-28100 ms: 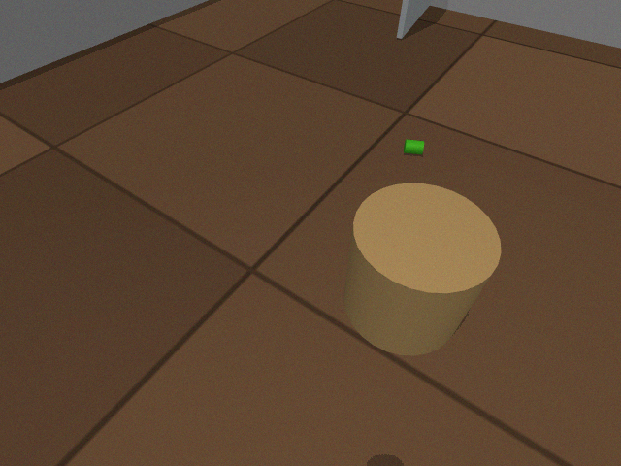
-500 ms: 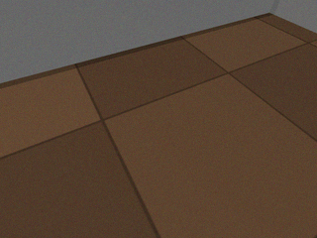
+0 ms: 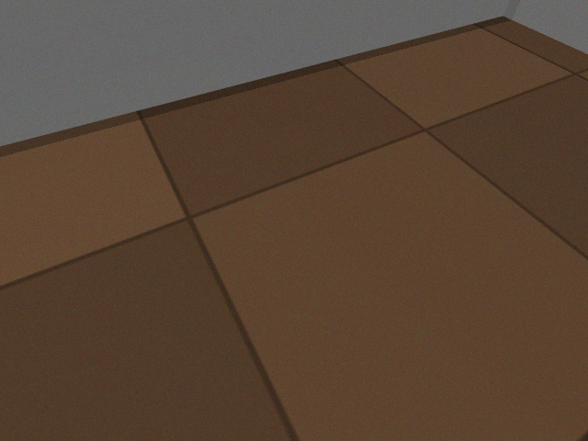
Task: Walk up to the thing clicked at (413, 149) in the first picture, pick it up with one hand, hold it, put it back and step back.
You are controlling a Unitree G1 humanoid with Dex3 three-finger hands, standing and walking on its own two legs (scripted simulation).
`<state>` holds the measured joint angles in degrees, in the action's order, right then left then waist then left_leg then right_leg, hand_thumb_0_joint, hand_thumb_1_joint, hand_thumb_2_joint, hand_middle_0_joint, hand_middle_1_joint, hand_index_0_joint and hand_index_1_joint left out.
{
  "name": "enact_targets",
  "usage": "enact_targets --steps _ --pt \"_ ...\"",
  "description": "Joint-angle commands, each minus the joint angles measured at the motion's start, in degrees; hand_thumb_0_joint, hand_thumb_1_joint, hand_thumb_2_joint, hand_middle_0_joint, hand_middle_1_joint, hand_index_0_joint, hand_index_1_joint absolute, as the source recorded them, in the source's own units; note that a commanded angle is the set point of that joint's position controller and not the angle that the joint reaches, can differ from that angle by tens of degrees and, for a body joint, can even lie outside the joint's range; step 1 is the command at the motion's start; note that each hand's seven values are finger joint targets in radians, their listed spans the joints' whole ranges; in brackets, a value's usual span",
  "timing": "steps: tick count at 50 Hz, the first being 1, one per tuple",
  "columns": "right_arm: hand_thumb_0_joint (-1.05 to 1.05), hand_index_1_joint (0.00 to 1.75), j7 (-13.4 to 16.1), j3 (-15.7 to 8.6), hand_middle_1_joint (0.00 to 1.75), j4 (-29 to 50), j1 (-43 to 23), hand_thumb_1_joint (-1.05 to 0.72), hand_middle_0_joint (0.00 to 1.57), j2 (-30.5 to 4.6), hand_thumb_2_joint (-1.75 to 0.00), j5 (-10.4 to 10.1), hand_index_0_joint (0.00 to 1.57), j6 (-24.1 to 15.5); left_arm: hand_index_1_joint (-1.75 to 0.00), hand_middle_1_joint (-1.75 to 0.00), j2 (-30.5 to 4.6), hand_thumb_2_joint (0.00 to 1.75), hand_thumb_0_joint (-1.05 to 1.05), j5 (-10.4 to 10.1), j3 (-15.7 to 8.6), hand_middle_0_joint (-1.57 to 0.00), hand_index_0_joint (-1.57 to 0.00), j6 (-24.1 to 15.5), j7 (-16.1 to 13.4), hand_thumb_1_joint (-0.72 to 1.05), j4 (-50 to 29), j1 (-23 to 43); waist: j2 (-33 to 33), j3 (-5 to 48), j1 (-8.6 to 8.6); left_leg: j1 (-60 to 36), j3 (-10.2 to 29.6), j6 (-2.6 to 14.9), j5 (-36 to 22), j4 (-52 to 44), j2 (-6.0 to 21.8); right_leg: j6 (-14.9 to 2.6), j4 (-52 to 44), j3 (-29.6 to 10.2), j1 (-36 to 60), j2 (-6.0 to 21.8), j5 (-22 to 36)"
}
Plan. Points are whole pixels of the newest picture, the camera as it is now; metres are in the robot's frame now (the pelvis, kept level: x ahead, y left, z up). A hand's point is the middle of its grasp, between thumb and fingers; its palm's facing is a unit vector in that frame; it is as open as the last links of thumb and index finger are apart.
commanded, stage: stand
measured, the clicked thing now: out of the picture +0.20 -1.27 -0.75
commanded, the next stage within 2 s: walk up in 1.34 s
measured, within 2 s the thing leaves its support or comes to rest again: neither
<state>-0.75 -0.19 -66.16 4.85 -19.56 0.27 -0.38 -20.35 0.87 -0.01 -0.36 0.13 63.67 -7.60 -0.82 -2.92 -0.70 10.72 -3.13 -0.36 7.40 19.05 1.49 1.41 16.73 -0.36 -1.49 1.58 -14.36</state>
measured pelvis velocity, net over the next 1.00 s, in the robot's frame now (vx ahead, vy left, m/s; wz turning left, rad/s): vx -0.01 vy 0.00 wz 0.00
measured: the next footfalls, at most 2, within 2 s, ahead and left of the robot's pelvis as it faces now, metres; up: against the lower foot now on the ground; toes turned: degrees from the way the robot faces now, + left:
left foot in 1.92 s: +0.32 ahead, +0.12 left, +0.00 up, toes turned +7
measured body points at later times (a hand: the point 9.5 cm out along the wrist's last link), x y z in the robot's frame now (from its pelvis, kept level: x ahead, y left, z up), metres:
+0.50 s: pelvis +0.00 +0.00 +0.00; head +0.01 +0.00 +0.45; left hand +0.07 +0.30 -0.13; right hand +0.09 -0.30 -0.13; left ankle +0.03 +0.12 -0.75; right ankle -0.06 -0.13 -0.75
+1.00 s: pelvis -0.01 +0.00 +0.00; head +0.00 +0.01 +0.45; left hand +0.06 +0.30 -0.14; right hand +0.07 -0.30 -0.13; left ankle +0.03 +0.12 -0.75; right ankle -0.06 -0.13 -0.75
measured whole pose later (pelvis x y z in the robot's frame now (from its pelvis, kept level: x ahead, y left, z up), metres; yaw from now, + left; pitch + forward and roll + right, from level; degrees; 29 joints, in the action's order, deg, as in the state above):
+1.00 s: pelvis -0.01 +0.00 +0.00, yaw +0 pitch -2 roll +0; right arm -0.7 -0.3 -65.7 5.7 -19.6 0.3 -0.4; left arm -20.4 1.0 0.0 -0.3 0.1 63.2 -8.7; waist -0.7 -2.8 -0.6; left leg 9.9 -2.9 -0.2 7.0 19.1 1.4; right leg 1.5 16.8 -0.1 -0.7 1.6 -14.0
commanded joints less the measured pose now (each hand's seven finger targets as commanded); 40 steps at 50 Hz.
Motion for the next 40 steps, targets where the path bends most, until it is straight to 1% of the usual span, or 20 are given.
enact_targets --steps 1,2,3,5,6,7,8,11,15,19,22,23,26,27,30,32,34,37,39,40 --pt "0.00 0.30 1.0 -2.3 0.30 3.5 -2.4 -0.90 0.20 -12.4 -0.90 0.1 0.20 -1.4 -0.30 -0.30 -12.0 0.90 0.00 -0.4 -2.3 -0.20 -0.20 -1.2 -0.9 0.90 -3.2 1.0 0.8 6.0 0.30 -8.0 6.0 1.45 -13.4 -0.4 6.8 -2.04 -2.3 -3.1 -4.2 6.7 13.0" --pt "0.00 0.30 1.0 -2.4 0.30 3.4 -2.3 -0.90 0.20 -12.6 -0.90 0.1 0.20 -1.4 -0.30 -0.30 -11.9 0.90 0.00 -0.4 -2.2 -0.20 -0.20 -1.2 -0.9 0.90 -3.1 0.4 0.7 5.9 0.47 -8.5 6.2 1.57 -14.8 -0.1 7.1 -1.87 -2.0 -2.9 -4.0 6.5 14.4" --pt "0.00 0.30 1.0 -2.3 0.30 3.4 -2.0 -0.90 0.20 -12.6 -0.90 0.1 0.20 -1.3 -0.30 -0.30 -11.9 0.90 0.00 -0.4 -2.2 -0.20 -0.20 -1.2 -0.9 0.90 -3.1 0.5 1.2 5.8 0.32 -7.5 6.1 1.67 -12.6 -0.4 6.9 -1.84 -2.7 -3.2 -3.8 6.8 12.8" --pt "0.00 0.30 1.1 -2.3 0.30 3.6 -1.8 -0.90 0.20 -12.4 -0.90 0.2 0.20 -1.3 -0.30 -0.30 -12.2 0.90 0.00 -0.3 -2.3 -0.20 -0.20 -1.3 -0.9 0.90 -3.3 1.0 0.8 5.7 0.16 -7.8 6.1 1.60 -12.7 -0.5 6.8 -1.81 -2.6 -3.3 -3.8 6.9 12.9" --pt "0.00 0.30 1.1 -2.3 0.30 3.6 -2.4 -0.90 0.20 -12.5 -0.90 0.1 0.20 -1.4 -0.30 -0.30 -12.1 0.90 0.00 -0.3 -2.3 -0.20 -0.20 -1.2 -0.9 0.90 -3.2 0.8 1.2 5.1 0.29 -8.2 6.2 1.47 -14.1 -0.5 7.0 -1.76 -2.3 -3.0 -4.4 6.7 13.6" --pt "0.00 0.30 1.1 -2.3 0.30 3.8 -2.4 -0.90 0.20 -12.6 -0.90 0.1 0.20 -1.3 -0.30 -0.30 -11.9 0.90 0.00 -0.3 -2.3 -0.20 -0.20 -1.2 -1.0 0.90 -3.2 0.7 1.3 5.5 0.39 -7.7 6.2 1.54 -13.2 -0.5 7.0 -1.72 -2.6 -2.9 -4.0 6.7 12.7" --pt "0.00 0.30 1.0 -2.3 0.30 3.8 -2.7 -0.90 0.20 -12.3 -0.90 0.2 0.20 -1.2 -0.30 -0.30 -12.1 0.90 0.00 -0.3 -2.3 -0.20 -0.20 -1.2 -1.1 0.90 -3.1 0.6 0.0 4.9 0.45 -7.5 6.3 1.63 -14.0 -0.1 7.0 -1.65 -2.4 -2.7 -4.0 6.7 14.1" --pt "0.00 0.30 1.1 -2.3 0.30 3.8 -2.3 -0.90 0.20 -12.5 -0.90 0.1 0.20 -1.3 -0.30 -0.30 -12.0 0.90 0.00 -0.2 -2.4 -0.20 -0.20 -1.1 -0.9 0.90 -3.3 1.0 1.5 5.2 0.25 -8.0 6.1 1.41 -12.4 -0.8 6.8 -1.88 -2.8 -3.1 -4.3 6.8 11.8" --pt "0.00 0.30 1.0 -2.3 0.30 4.0 -2.6 -0.90 0.20 -12.2 -0.90 0.1 0.20 -1.4 -0.30 -0.30 -12.0 0.90 0.00 -0.3 -2.3 -0.20 -0.20 -1.2 -1.0 0.90 -3.3 0.6 0.2 5.0 0.40 -8.2 6.2 1.41 -14.6 -0.3 7.0 -1.73 -2.6 -2.7 -4.1 6.7 13.8" --pt "0.00 0.30 1.1 -2.5 0.30 4.0 -2.6 -0.90 0.20 -12.5 -0.90 0.1 0.20 -1.3 -0.30 -0.30 -12.2 0.90 0.00 -0.1 -2.5 -0.20 -0.20 -1.1 -0.9 0.90 -3.5 1.1 0.8 4.6 0.20 -7.4 6.2 1.38 -9.3 -1.4 6.6 -1.98 -3.4 -3.0 -4.4 6.7 9.5" --pt "0.00 0.30 1.0 -2.4 0.30 4.1 -3.2 -0.90 0.20 -12.3 -0.90 0.1 0.20 -1.3 -0.30 -0.30 -12.2 0.90 0.00 -0.2 -2.4 -0.20 -0.20 -1.3 -1.0 0.90 -3.5 0.5 0.2 4.9 0.52 -8.6 6.3 1.55 -13.8 -0.4 6.9 -1.86 -2.9 -3.0 -4.4 6.8 13.4" --pt "0.00 0.30 1.0 -2.5 0.30 4.2 -2.3 -0.90 0.20 -12.5 -0.90 0.1 0.20 -1.4 -0.30 -0.30 -12.2 0.90 0.00 -0.2 -2.5 -0.20 -0.20 -1.3 -1.0 0.90 -3.6 0.4 0.7 6.7 0.40 -9.4 5.9 1.74 -14.7 0.0 7.0 -1.89 -2.6 -2.9 -3.5 7.0 14.7" --pt "0.00 0.30 1.0 -2.4 0.30 4.0 -2.9 -0.90 0.20 -12.4 -0.90 0.0 0.20 -1.3 -0.30 -0.30 -12.1 0.90 0.00 -0.3 -2.4 -0.20 -0.20 -1.3 -1.1 0.90 -3.4 0.6 0.0 4.6 0.38 -8.0 6.2 1.52 -14.1 -0.5 6.8 -1.73 -2.7 -2.8 -3.9 6.8 14.4" --pt "0.00 0.30 1.1 -2.5 0.30 4.1 -2.4 -0.90 0.20 -12.5 -0.90 0.1 0.20 -1.2 -0.30 -0.30 -12.1 0.90 0.00 -0.2 -2.5 -0.20 -0.20 -1.2 -1.0 0.90 -3.5 0.4 0.5 5.1 0.36 -8.0 5.8 1.54 -11.2 -0.7 6.6 -1.87 -3.3 -2.9 -3.9 6.9 11.7" --pt "0.00 0.30 1.0 -2.4 0.30 4.2 -2.6 -0.90 0.20 -12.1 -0.90 0.1 0.20 -1.2 -0.30 -0.30 -12.4 0.90 0.00 -0.2 -2.5 -0.20 -0.20 -1.3 -1.0 0.90 -3.6 0.4 -0.1 4.7 0.41 -8.2 6.0 1.51 -13.2 -0.4 6.7 -1.90 -2.9 -2.8 -4.2 6.7 13.6" --pt "0.00 0.30 1.1 -2.4 0.30 4.1 -2.3 -0.90 0.20 -12.5 -0.90 0.1 0.20 -1.2 -0.30 -0.30 -12.2 0.90 0.00 -0.2 -2.4 -0.20 -0.20 -1.1 -1.0 0.90 -3.7 0.5 1.5 4.2 0.29 -7.1 6.0 1.32 -9.2 -1.2 6.4 -1.96 -3.7 -3.1 -4.3 6.7 9.9" --pt "0.00 0.30 1.1 -2.4 0.30 4.0 -2.4 -0.90 0.20 -12.5 -0.90 0.1 0.20 -1.2 -0.30 -0.30 -12.0 0.90 0.00 -0.1 -2.4 -0.20 -0.20 -1.1 -0.9 0.90 -3.6 0.5 1.5 3.6 0.23 -7.2 6.5 1.38 -7.9 -1.6 6.6 -2.12 -3.5 -3.0 -5.1 6.6 8.2" --pt "0.00 0.30 1.0 -2.5 0.30 4.0 -2.2 -0.90 0.20 -12.3 -0.90 0.1 0.20 -1.1 -0.30 -0.30 -12.2 0.90 0.00 -0.1 -2.4 -0.20 -0.20 -1.2 -1.0 0.90 -3.4 0.3 -0.3 2.9 0.22 -6.6 6.5 1.50 -8.6 -1.3 6.6 -1.94 -3.8 -3.1 -4.9 6.7 9.3" --pt "0.00 0.30 1.0 -2.6 0.30 4.0 -2.1 -0.90 0.20 -12.6 -0.90 0.2 0.20 -1.1 -0.30 -0.30 -12.3 0.90 0.00 -0.1 -2.5 -0.20 -0.20 -1.1 -0.9 0.90 -3.5 0.2 1.0 3.4 0.24 -7.4 6.4 1.47 -7.0 -1.7 6.5 -2.13 -3.9 -3.3 -5.6 6.5 7.4" --pt "0.00 0.30 1.0 -2.6 0.30 4.1 -2.3 -0.90 0.20 -12.5 -0.90 0.1 0.20 -1.2 -0.30 -0.30 -12.2 0.90 0.00 0.0 -2.4 -0.20 -0.20 -1.1 -0.9 0.90 -3.6 0.1 0.9 3.7 0.25 -7.5 6.7 1.51 -8.3 -1.6 6.7 -2.22 -3.6 -3.2 -5.3 6.6 8.4"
